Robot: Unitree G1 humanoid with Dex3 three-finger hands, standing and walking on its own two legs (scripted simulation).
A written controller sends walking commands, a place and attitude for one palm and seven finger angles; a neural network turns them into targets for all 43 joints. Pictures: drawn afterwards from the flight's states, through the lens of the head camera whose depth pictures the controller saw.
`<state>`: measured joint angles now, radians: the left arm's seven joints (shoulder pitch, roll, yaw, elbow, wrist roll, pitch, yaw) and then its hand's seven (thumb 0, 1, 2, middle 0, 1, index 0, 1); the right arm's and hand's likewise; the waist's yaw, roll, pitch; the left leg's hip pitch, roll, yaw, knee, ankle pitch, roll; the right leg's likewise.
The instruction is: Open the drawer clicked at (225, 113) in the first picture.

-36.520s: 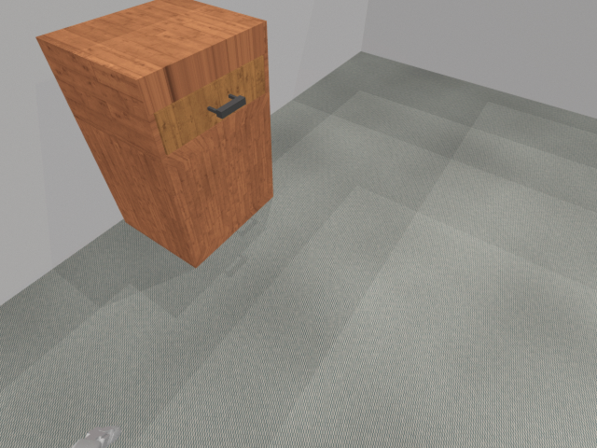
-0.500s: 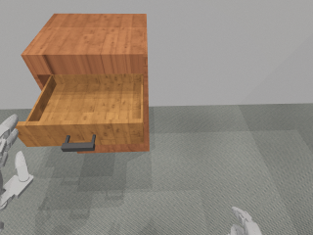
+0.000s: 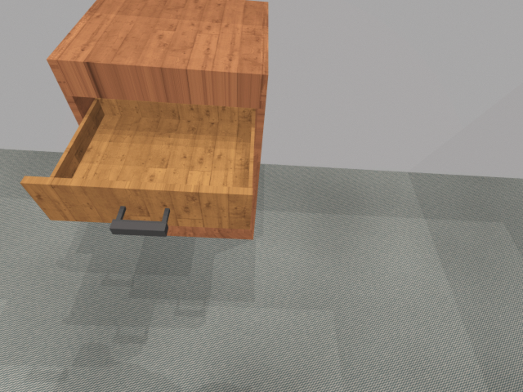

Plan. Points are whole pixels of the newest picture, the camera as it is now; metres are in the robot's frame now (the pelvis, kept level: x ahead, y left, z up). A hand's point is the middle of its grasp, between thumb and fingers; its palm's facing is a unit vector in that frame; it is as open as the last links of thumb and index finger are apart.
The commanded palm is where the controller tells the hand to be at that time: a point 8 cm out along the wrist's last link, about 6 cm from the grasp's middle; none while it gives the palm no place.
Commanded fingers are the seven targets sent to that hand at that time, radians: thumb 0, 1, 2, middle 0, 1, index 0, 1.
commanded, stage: let the arm hang, fingers relaxed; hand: left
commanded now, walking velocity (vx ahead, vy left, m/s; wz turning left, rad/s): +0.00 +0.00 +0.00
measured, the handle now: (142, 219) +0.46 +0.29 -0.14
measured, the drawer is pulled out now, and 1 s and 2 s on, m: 0.30 0.30 0.30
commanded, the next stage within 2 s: look to check the result in 0.74 s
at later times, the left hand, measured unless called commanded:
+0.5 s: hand out of the picture +0.01 +0.17 -0.17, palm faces -0.01 -0.98 -0.20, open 7.4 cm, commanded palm none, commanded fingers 0.00 0.90 0.90 -0.20 -0.30 -0.20 -0.30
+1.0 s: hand out of the picture +0.00 +0.15 -0.17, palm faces +0.00 -0.98 -0.19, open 7.4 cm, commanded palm none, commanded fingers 0.00 0.90 0.90 -0.20 -0.30 -0.20 -0.30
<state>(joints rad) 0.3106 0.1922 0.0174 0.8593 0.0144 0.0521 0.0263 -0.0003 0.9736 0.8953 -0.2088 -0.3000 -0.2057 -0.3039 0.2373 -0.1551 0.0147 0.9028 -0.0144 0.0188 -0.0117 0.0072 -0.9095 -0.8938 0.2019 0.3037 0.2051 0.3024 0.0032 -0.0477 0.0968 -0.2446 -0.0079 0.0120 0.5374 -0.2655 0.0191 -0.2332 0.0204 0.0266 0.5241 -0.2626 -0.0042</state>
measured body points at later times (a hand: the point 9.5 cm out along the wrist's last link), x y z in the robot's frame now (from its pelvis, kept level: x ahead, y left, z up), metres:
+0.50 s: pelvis +0.00 +0.00 +0.01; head +0.02 +0.00 +0.46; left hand +0.01 +0.23 -0.15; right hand -0.01 -0.20 -0.16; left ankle +0.02 +0.11 -0.73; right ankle +0.01 -0.12 -0.73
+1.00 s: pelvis +0.01 -0.01 +0.01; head +0.04 -0.02 +0.46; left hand +0.00 +0.20 -0.15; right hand -0.01 -0.22 -0.16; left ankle +0.02 +0.11 -0.73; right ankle +0.01 -0.12 -0.73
